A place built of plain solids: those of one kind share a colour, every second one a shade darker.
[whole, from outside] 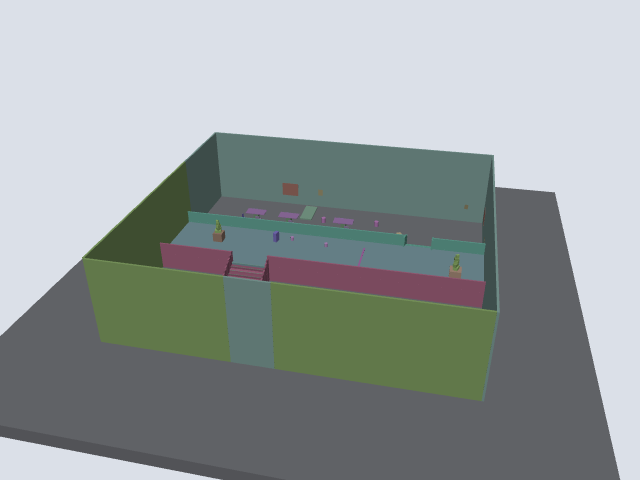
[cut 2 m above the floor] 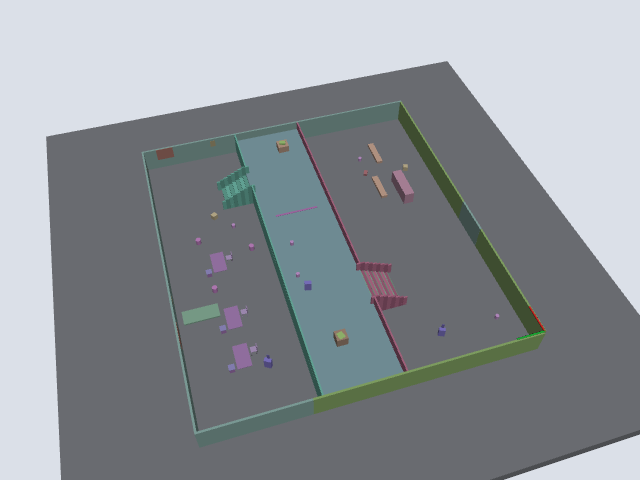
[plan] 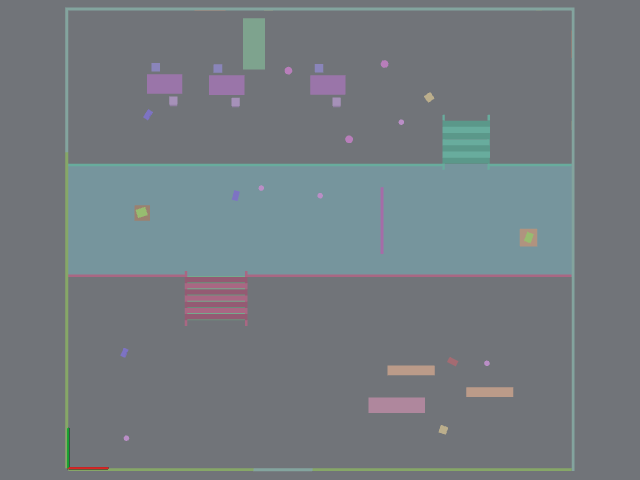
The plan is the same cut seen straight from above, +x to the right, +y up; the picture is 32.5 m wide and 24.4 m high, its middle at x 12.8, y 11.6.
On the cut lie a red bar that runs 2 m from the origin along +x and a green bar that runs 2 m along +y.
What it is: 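A public hall crossed by a raised podium; 25.6 x 23.3 m, 6.7 m high; a podium 5.8 m deep from side wall to side wall, raised by 8 risers of 0.157 m on goings of 0.314 m; a flight 2.9 m broad up to it from the entrance side and another 2.2 m broad down from it into the rear hall, 12.7 m apart along it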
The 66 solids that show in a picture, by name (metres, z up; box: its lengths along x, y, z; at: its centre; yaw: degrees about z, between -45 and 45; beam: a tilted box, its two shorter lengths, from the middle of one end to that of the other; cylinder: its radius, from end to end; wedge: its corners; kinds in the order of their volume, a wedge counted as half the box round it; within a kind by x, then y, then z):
{
 "podium_1": {"box": [25.64, 5.75, 1.31], "at": [12.82, 12.6, 0.6]},
 "wall_1": {"box": [0.15, 7.36, 6.77], "at": [-0.07, 19.74, 3.33]},
 "wall_2": {"box": [3.0, 0.15, 6.77], "at": [10.92, -0.07, 3.33]},
 "wall_3": {"box": [25.89, 0.15, 6.77], "at": [12.79, 23.34, 3.33]},
 "wall_4": {"box": [0.15, 23.57, 6.77], "at": [25.66, 11.63, 3.33]},
 "window_wall_1": {"box": [0.15, 16.06, 6.77], "at": [-0.07, 8.03, 3.33]},
 "window_wall_2": {"box": [9.42, 0.15, 6.77], "at": [4.71, -0.07, 3.33]},
 "window_wall_3": {"box": [13.17, 0.15, 6.77], "at": [19.0, -0.07, 3.33]},
 "front_1": {"box": [6.05, 0.12, 1.41], "at": [3.02, 9.78, 0.65]},
 "front_2": {"box": [6.05, 0.12, 2.31], "at": [3.02, 9.78, 1.1]},
 "front_3": {"box": [2.94, 0.31, 0.21], "at": [7.52, 7.68, 0.05]},
 "front_4": {"box": [2.94, 0.31, 0.36], "at": [7.52, 7.99, 0.13]},
 "front_5": {"box": [2.94, 0.31, 0.52], "at": [7.52, 8.31, 0.21]},
 "front_6": {"box": [2.94, 0.31, 0.68], "at": [7.52, 8.62, 0.29]},
 "front_7": {"box": [2.94, 0.31, 0.83], "at": [7.52, 8.94, 0.37]},
 "front_8": {"box": [2.94, 0.31, 0.99], "at": [7.52, 9.25, 0.45]},
 "front_9": {"box": [2.94, 0.31, 1.15], "at": [7.52, 9.56, 0.52]},
 "front_10": {"box": [16.6, 0.12, 1.41], "at": [17.29, 9.78, 0.65]},
 "front_11": {"box": [16.6, 0.12, 2.31], "at": [17.29, 9.78, 1.1]},
 "back_1": {"box": [19.14, 0.12, 1.41], "at": [9.57, 15.41, 0.65]},
 "back_2": {"box": [19.14, 0.12, 2.31], "at": [9.57, 15.41, 1.1]},
 "back_3": {"box": [2.17, 0.31, 1.15], "at": [20.23, 15.63, 0.52]},
 "back_4": {"box": [2.17, 0.31, 0.99], "at": [20.23, 15.94, 0.45]},
 "back_5": {"box": [2.17, 0.31, 0.83], "at": [20.23, 16.25, 0.37]},
 "back_6": {"box": [2.17, 0.31, 0.68], "at": [20.23, 16.57, 0.29]},
 "back_7": {"box": [2.17, 0.31, 0.52], "at": [20.23, 16.88, 0.21]},
 "back_8": {"box": [2.17, 0.31, 0.36], "at": [20.23, 17.2, 0.13]},
 "back_9": {"box": [2.17, 0.31, 0.21], "at": [20.23, 17.51, 0.05]},
 "back_10": {"box": [4.28, 0.12, 1.41], "at": [23.45, 15.41, 0.65]},
 "back_11": {"box": [4.28, 0.12, 2.31], "at": [23.45, 15.41, 1.1]},
 "desk_1": {"box": [2.88, 0.8, 1.1], "at": [16.7, 3.2, 0.5]},
 "piece_base_1": {"box": [0.79, 0.79, 0.79], "at": [3.77, 12.97, 1.6]},
 "piece_base_2": {"box": [0.9, 0.9, 0.64], "at": [23.4, 11.72, 1.53]},
 "bench_upholstered_1": {"box": [2.4, 0.5, 0.25], "at": [17.43, 4.97, 0.33]},
 "bench_upholstered_2": {"box": [2.4, 0.5, 0.25], "at": [21.43, 3.87, 0.33]},
 "deck_1": {"box": [1.11, 2.61, 0.18], "at": [9.44, 21.57, 0.04]},
 "suitcase_1": {"box": [0.27, 0.45, 0.77], "at": [2.86, 5.87, 0.33], "yaw": -23.4},
 "suitcase_2": {"box": [0.3, 0.5, 0.85], "at": [4.06, 17.97, 0.38], "yaw": -33.1},
 "suitcase_3": {"box": [0.3, 0.5, 0.85], "at": [8.52, 13.86, 1.63], "yaw": -13.9},
 "table_top_1": {"box": [1.8, 1.0, 0.04], "at": [4.9, 19.53, 0.72]},
 "table_top_2": {"box": [1.8, 1.0, 0.04], "at": [8.06, 19.47, 0.72]},
 "table_top_3": {"box": [1.8, 1.0, 0.04], "at": [13.2, 19.48, 0.72]},
 "drum_1": {"cylinder": 0.2, "from": [11.2, 20.21, 0.0], "to": [11.2, 20.21, 0.46]},
 "drum_2": {"cylinder": 0.2, "from": [14.28, 16.72, 0.0], "to": [14.28, 16.72, 0.46]},
 "drum_3": {"cylinder": 0.2, "from": [16.08, 20.55, 0.0], "to": [16.08, 20.55, 0.46]},
 "ottoman_1": {"box": [0.4, 0.4, 0.47], "at": [18.35, 18.85, 0.18], "yaw": 34.4},
 "ottoman_2": {"box": [0.4, 0.4, 0.47], "at": [19.07, 1.95, 0.18], "yaw": -19.7},
 "piece_1": {"box": [0.51, 0.44, 0.22], "at": [3.74, 13.0, 2.11], "yaw": 17.1},
 "piece_2": {"box": [0.36, 0.5, 0.25], "at": [23.42, 11.73, 1.97], "yaw": -19.5},
 "hung_picture_1": {"box": [1.56, 0.025, 1.27], "at": [7.22, 23.25, 1.53]},
 "hung_picture_2": {"box": [0.025, 1.4, 1.29], "at": [25.57, 21.55, 1.55]},
 "strip_1": {"box": [0.16, 3.4, 0.07], "at": [15.95, 12.59, 1.24]},
 "box_cardboard_1": {"box": [0.5, 0.3, 0.26], "at": [19.55, 5.42, 0.08], "yaw": -27.9},
 "stool_top_1": {"box": [0.44, 0.44, 0.05], "at": [4.45, 20.38, 0.42]},
 "stool_top_2": {"box": [0.44, 0.44, 0.05], "at": [7.61, 20.32, 0.42]},
 "stool_top_3": {"box": [0.44, 0.44, 0.05], "at": [12.75, 20.33, 0.42]},
 "side_chair_1": {"box": [0.42, 0.42, 0.04], "at": [5.35, 18.68, 0.43]},
 "side_chair_2": {"box": [0.42, 0.42, 0.04], "at": [8.51, 18.62, 0.43]},
 "side_chair_3": {"box": [0.42, 0.42, 0.04], "at": [13.65, 18.63, 0.43]},
 "front_nose_1": {"box": [2.94, 0.05, 0.003], "at": [7.52, 7.55, 0.16]},
 "front_nose_2": {"box": [2.94, 0.05, 0.003], "at": [7.52, 7.86, 0.32]},
 "front_nose_3": {"box": [2.94, 0.05, 0.003], "at": [7.52, 8.18, 0.47]},
 "front_nose_4": {"box": [2.94, 0.05, 0.003], "at": [7.52, 8.49, 0.63]},
 "front_nose_5": {"box": [2.94, 0.05, 0.003], "at": [7.52, 9.12, 0.94]},
 "front_nose_6": {"box": [2.94, 0.05, 0.003], "at": [7.52, 9.43, 1.1]},
 "front_nose_7": {"box": [2.94, 0.05, 0.003], "at": [7.52, 9.74, 1.26]}
}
